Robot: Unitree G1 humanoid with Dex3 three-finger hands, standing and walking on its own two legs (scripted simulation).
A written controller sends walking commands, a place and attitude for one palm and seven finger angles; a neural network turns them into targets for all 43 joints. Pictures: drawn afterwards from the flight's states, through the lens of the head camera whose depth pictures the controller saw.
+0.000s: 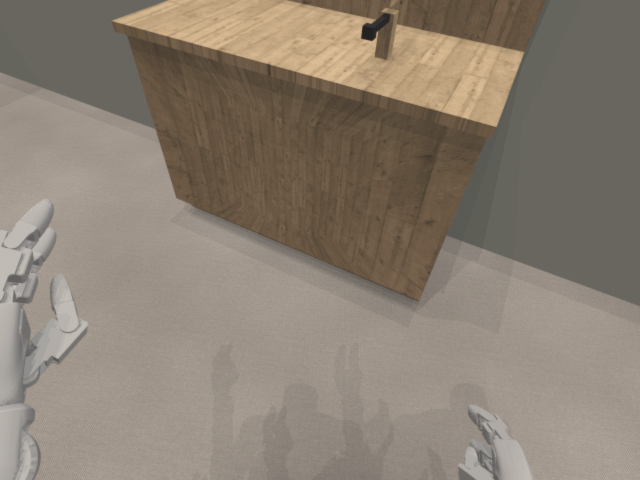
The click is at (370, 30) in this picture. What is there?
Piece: tap's lever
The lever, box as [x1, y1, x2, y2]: [361, 23, 377, 40]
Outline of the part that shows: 365,23 362,26 361,38 372,40 375,37 377,25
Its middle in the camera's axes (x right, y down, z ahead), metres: +0.11 -0.48 +0.90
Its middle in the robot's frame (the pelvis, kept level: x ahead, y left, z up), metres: +1.02 -0.05 +0.15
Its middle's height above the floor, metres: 0.92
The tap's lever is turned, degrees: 0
